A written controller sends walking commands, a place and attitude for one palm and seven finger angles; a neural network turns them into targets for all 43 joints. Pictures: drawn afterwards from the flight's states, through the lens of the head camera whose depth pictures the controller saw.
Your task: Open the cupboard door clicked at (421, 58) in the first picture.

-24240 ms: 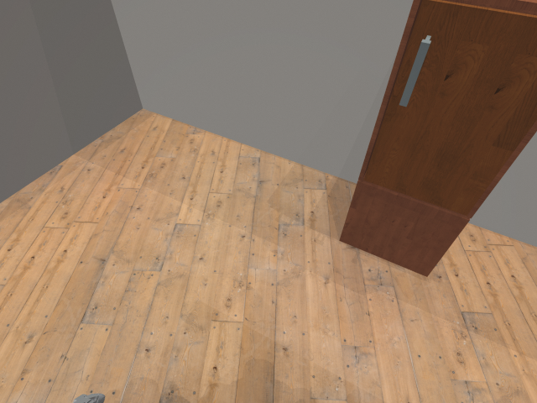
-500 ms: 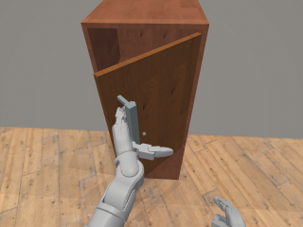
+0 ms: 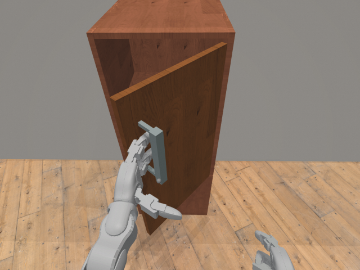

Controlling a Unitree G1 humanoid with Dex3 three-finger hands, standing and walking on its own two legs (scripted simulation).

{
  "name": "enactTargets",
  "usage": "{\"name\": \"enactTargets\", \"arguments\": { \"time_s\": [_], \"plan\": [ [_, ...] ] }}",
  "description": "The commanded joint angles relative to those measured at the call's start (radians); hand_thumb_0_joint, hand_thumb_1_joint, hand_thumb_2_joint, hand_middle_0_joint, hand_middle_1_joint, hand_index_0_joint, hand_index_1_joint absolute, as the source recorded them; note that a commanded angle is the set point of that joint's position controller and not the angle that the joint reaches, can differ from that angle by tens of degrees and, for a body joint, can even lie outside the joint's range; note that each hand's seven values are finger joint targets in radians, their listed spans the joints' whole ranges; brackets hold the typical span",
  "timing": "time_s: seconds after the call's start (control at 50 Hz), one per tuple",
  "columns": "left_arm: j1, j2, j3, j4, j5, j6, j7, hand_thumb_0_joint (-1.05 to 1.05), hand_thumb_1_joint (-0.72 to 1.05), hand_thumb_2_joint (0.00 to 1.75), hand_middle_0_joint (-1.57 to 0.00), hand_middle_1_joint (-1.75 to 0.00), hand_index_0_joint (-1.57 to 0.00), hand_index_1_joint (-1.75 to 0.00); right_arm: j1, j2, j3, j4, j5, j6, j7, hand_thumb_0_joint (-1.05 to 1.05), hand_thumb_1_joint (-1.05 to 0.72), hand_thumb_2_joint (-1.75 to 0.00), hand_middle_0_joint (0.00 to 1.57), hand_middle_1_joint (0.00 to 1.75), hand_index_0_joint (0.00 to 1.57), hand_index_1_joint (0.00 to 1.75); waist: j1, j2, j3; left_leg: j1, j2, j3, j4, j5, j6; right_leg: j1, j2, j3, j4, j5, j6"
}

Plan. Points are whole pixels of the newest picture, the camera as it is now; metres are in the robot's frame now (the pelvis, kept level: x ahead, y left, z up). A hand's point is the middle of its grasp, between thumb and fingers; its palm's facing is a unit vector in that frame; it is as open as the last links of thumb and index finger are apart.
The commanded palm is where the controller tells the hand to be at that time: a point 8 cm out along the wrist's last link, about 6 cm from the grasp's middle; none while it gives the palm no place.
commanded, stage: slide the hand sideways off the handle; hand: left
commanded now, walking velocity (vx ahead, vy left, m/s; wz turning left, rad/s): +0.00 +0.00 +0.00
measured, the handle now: (153, 153) +0.35 +0.09 +0.10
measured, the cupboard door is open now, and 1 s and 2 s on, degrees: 48 48 48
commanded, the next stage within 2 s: draw the hand back to the body in 0.72 s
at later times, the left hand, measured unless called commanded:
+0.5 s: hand (132, 200) +0.23 +0.11 +0.10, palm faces +0.02 -1.00 -0.02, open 16.1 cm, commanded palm +0.19 +0.17 +0.10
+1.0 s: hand (113, 208) +0.20 +0.14 +0.11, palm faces +0.04 -1.00 -0.06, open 16.3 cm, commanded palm +0.17 +0.20 +0.11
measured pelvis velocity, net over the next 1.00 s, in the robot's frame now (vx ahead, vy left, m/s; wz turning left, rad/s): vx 0.01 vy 0.00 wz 0.03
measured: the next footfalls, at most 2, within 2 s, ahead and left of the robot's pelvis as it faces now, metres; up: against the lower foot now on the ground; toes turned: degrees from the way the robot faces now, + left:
none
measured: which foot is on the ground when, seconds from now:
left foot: down 0.00-1.00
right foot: down 0.00-1.00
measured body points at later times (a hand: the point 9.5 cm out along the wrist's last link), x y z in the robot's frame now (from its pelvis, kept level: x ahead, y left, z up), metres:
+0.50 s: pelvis +0.02 -0.01 +0.00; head +0.00 -0.02 +0.45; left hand +0.22 +0.17 +0.10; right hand +0.22 -0.21 -0.07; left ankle +0.03 +0.12 -0.73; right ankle +0.01 -0.09 -0.73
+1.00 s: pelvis +0.01 +0.00 -0.01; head +0.00 -0.02 +0.44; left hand +0.20 +0.19 +0.11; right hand +0.20 -0.21 -0.08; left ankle +0.02 +0.12 -0.73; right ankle +0.01 -0.09 -0.73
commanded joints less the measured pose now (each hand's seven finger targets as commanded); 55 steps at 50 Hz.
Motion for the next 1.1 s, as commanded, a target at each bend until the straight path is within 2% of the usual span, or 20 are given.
{"name": "enactTargets", "arguments": {
  "time_s": [0.0, 0.08, 0.14, 0.2, 0.22, 0.26, 0.32, 0.34, 0.42, 0.46, 0.54, 0.58, 0.64, 0.72, 0.74, 0.78, 0.82, 0.88, 1.04, 1.08],
  "plan": [
    [-0.181, 0.043, 0.067, -0.300, -0.014, -0.058, -0.013, 0.00, -0.50, 0.30, -0.15, -0.30, -0.15, -0.30, -0.183, -0.082, -0.034, -0.190, 0.000, -0.069, -0.014, 0.00, -0.90, -0.90, 0.20, 0.30, 0.20, 0.30, 0.016, -0.062, -0.086, 0.052, -0.019, -0.023, -0.087, 0.038, 0.021, -0.025, -0.022, 0.067, -0.177, 0.024, 0.020],
    [-0.086, 0.038, 0.065, -0.352, -0.028, -0.068, -0.031, 0.00, -0.50, 0.30, -0.15, -0.30, -0.15, -0.30, -0.173, -0.081, -0.035, -0.192, 0.000, -0.091, -0.015, 0.00, -0.90, -0.90, 0.20, 0.30, 0.20, 0.30, 0.015, -0.051, -0.097, 0.064, -0.018, -0.027, -0.084, 0.066, 0.022, -0.022, -0.017, 0.055, -0.158, 0.074, 0.021],
    [-0.008, 0.078, 0.105, -0.377, -0.032, -0.070, -0.043, 0.00, -0.50, 0.30, -0.15, -0.30, -0.15, -0.30, -0.156, -0.088, -0.038, -0.196, -0.001, -0.101, -0.014, 0.00, -0.90, -0.90, 0.20, 0.30, 0.20, 0.30, 0.019, -0.096, -0.105, 0.045, -0.018, -0.030, -0.077, 0.094, 0.024, -0.003, -0.014, 0.049, -0.139, 0.126, 0.024],
    [0.001, 0.084, 0.108, -0.413, -0.031, -0.073, -0.060, 0.00, -0.50, 0.30, -0.15, -0.30, -0.15, -0.30, -0.155, -0.090, -0.038, -0.199, -0.002, -0.109, -0.016, 0.00, -0.90, -0.90, 0.20, 0.30, 0.20, 0.30, 0.010, -0.053, -0.098, 0.050, -0.019, -0.028, -0.068, 0.102, 0.024, -0.025, -0.013, 0.044, -0.124, 0.147, 0.024],
    [0.035, 0.090, 0.120, -0.414, -0.036, -0.073, -0.066, 0.00, -0.50, 0.30, -0.15, -0.30, -0.15, -0.30, -0.150, -0.091, -0.040, -0.202, -0.002, -0.112, -0.016, 0.00, -0.90, -0.90, 0.20, 0.30, 0.20, 0.30, 0.017, -0.068, -0.104, 0.044, -0.019, -0.029, -0.065, 0.108, 0.023, -0.019, -0.011, 0.043, -0.117, 0.158, 0.024],
    [0.093, 0.095, 0.125, -0.434, -0.041, -0.078, -0.079, 0.00, -0.50, 0.30, -0.15, -0.30, -0.15, -0.30, -0.144, -0.091, -0.040, -0.206, 0.000, -0.120, -0.014, 0.00, -0.90, -0.90, 0.20, 0.30, 0.20, 0.30, 0.022, -0.039, -0.106, 0.042, -0.018, -0.029, -0.062, 0.126, 0.022, -0.014, -0.012, 0.041, -0.104, 0.188, 0.022],
    [0.149, 0.116, 0.157, -0.472, -0.056, -0.079, -0.099, 0.00, -0.50, 0.30, -0.15, -0.30, -0.15, -0.30, -0.134, -0.094, -0.042, -0.213, -0.001, -0.129, -0.016, 0.00, -0.90, -0.90, 0.20, 0.30, 0.20, 0.30, 0.025, -0.057, -0.132, 0.031, -0.021, -0.025, -0.042, 0.161, 0.024, 0.001, -0.014, 0.043, -0.086, 0.263, 0.029],
    [0.188, 0.137, 0.179, -0.456, -0.057, -0.078, -0.106, 0.00, -0.50, 0.30, -0.15, -0.30, -0.15, -0.30, -0.124, -0.096, -0.043, -0.209, 0.001, -0.130, -0.017, 0.00, -0.90, -0.90, 0.20, 0.30, 0.20, 0.30, 0.025, -0.087, -0.122, 0.019, -0.019, -0.029, -0.041, 0.160, 0.024, 0.004, -0.012, 0.042, -0.087, 0.260, 0.029],
    [0.236, 0.151, 0.203, -0.507, -0.077, -0.090, -0.136, 0.00, -0.50, 0.30, -0.15, -0.30, -0.15, -0.30, -0.119, -0.100, -0.044, -0.219, 0.004, -0.146, -0.020, 0.00, -0.90, -0.90, 0.20, 0.30, 0.20, 0.30, 0.024, -0.040, -0.109, 0.001, -0.022, -0.026, -0.023, 0.152, 0.022, -0.018, -0.013, 0.045, -0.073, 0.264, 0.032],
    [0.285, 0.150, 0.206, -0.514, -0.087, -0.096, -0.151, 0.00, -0.50, 0.30, -0.15, -0.30, -0.15, -0.30, -0.111, -0.102, -0.046, -0.225, 0.006, -0.156, -0.021, 0.00, -0.90, -0.90, 0.20, 0.30, 0.20, 0.30, 0.025, -0.057, -0.106, -0.010, -0.021, -0.029, -0.018, 0.152, 0.023, -0.022, -0.013, 0.041, -0.067, 0.262, 0.034],
    [0.282, 0.155, 0.197, -0.548, -0.103, -0.124, -0.191, 0.00, -0.50, 0.30, -0.15, -0.30, -0.15, -0.30, -0.091, -0.111, -0.050, -0.222, 0.009, -0.186, -0.029, 0.00, -0.90, -0.90, 0.20, 0.30, 0.20, 0.30, 0.006, -0.063, -0.095, -0.028, -0.023, -0.038, 0.008, 0.133, 0.024, -0.054, -0.014, 0.049, -0.064, 0.233, 0.038],
    [0.285, 0.151, 0.182, -0.565, -0.110, -0.138, -0.212, 0.00, -0.50, 0.30, -0.15, -0.30, -0.15, -0.30, -0.083, -0.115, -0.052, -0.222, 0.011, -0.207, -0.033, 0.00, -0.90, -0.90, 0.20, 0.30, 0.20, 0.30, -0.001, -0.029, -0.096, -0.030, -0.025, -0.044, 0.018, 0.124, 0.025, -0.081, -0.015, 0.048, -0.053, 0.220, 0.038],
    [0.369, 0.165, 0.198, -0.565, -0.120, -0.150, -0.237, 0.00, -0.50, 0.30, -0.15, -0.30, -0.15, -0.30, -0.062, -0.122, -0.056, -0.222, 0.012, -0.233, -0.033, 0.00, -0.90, -0.90, 0.20, 0.30, 0.20, 0.30, 0.008, -0.059, -0.120, -0.047, -0.024, -0.051, 0.033, 0.138, 0.026, -0.075, -0.013, 0.039, -0.033, 0.235, 0.037],
    [0.328, 0.193, 0.226, -0.563, -0.127, -0.154, -0.240, 0.00, -0.50, 0.30, -0.15, -0.30, -0.15, -0.30, -0.064, -0.127, -0.056, -0.218, 0.013, -0.252, -0.042, 0.00, -0.90, -0.90, 0.20, 0.30, 0.20, 0.30, 0.001, -0.061, -0.087, -0.089, -0.029, -0.055, 0.048, 0.080, 0.023, -0.115, -0.018, 0.057, -0.042, 0.145, 0.040],
    [0.314, 0.190, 0.221, -0.572, -0.127, -0.155, -0.235, 0.00, -0.50, 0.30, -0.15, -0.30, -0.15, -0.30, -0.067, -0.125, -0.054, -0.216, 0.013, -0.257, -0.042, 0.00, -0.90, -0.90, 0.20, 0.30, 0.20, 0.30, 0.006, -0.023, -0.085, -0.086, -0.030, -0.055, 0.050, 0.079, 0.023, -0.115, -0.021, 0.062, -0.044, 0.130, 0.035],
    [0.307, 0.179, 0.216, -0.573, -0.126, -0.158, -0.227, 0.00, -0.50, 0.30, -0.15, -0.30, -0.15, -0.30, -0.062, -0.122, -0.054, -0.217, 0.013, -0.269, -0.042, 0.00, -0.90, -0.90, 0.20, 0.30, 0.20, 0.30, 0.005, -0.038, -0.101, -0.081, -0.029, -0.057, 0.052, 0.072, 0.023, -0.121, -0.020, 0.055, -0.039, 0.113, 0.036],
    [0.308, 0.204, 0.245, -0.577, -0.129, -0.157, -0.220, 0.00, -0.50, 0.30, -0.15, -0.30, -0.15, -0.30, -0.060, -0.124, -0.055, -0.215, 0.015, -0.276, -0.045, 0.00, -0.90, -0.90, 0.20, 0.30, 0.20, 0.30, 0.013, -0.041, -0.119, -0.084, -0.028, -0.058, 0.052, 0.071, 0.022, -0.114, -0.020, 0.057, -0.038, 0.109, 0.036],
    [0.312, 0.215, 0.256, -0.593, -0.131, -0.149, -0.220, 0.00, -0.50, 0.30, -0.15, -0.30, -0.15, -0.30, -0.070, -0.120, -0.048, -0.214, 0.018, -0.286, -0.045, 0.00, -0.90, -0.90, 0.20, 0.30, 0.20, 0.30, 0.023, -0.009, -0.113, -0.079, -0.028, -0.058, 0.039, 0.068, 0.021, -0.102, -0.021, 0.054, -0.040, 0.102, 0.031],
    [0.360, 0.243, 0.314, -0.598, -0.169, -0.079, -0.256, 0.00, -0.50, 0.30, -0.15, -0.30, -0.15, -0.30, -0.087, -0.125, -0.045, -0.206, 0.025, -0.295, -0.052, 0.00, -0.90, -0.90, 0.20, 0.30, 0.20, 0.30, 0.033, -0.050, -0.088, -0.065, -0.025, -0.058, 0.021, 0.093, 0.023, -0.076, -0.016, 0.043, -0.060, 0.144, 0.036],
    [0.355, 0.247, 0.328, -0.617, -0.177, -0.070, -0.267, 0.00, -0.50, 0.30, -0.15, -0.30, -0.15, -0.30, -0.089, -0.125, -0.044, -0.205, 0.026, -0.296, -0.055, 0.00, -0.90, -0.90, 0.20, 0.30, 0.20, 0.30, 0.035, -0.030, -0.081, -0.055, -0.025, -0.056, 0.013, 0.084, 0.022, -0.085, -0.015, 0.038, -0.066, 0.125, 0.036]
  ]
}}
